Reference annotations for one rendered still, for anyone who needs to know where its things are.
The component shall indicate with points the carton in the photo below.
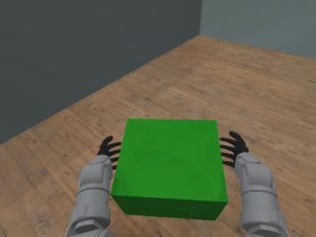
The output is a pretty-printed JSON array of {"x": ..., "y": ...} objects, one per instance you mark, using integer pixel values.
[{"x": 170, "y": 168}]

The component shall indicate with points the left robot forearm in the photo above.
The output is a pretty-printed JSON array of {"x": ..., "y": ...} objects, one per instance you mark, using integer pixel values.
[{"x": 91, "y": 211}]

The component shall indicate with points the robot left hand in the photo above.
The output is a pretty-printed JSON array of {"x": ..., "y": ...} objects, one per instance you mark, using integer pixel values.
[{"x": 105, "y": 147}]

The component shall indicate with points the right robot forearm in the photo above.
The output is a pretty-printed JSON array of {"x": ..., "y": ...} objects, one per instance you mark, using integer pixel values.
[{"x": 260, "y": 210}]

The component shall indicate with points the robot right hand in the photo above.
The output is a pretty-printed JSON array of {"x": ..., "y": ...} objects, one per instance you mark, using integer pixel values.
[{"x": 239, "y": 147}]

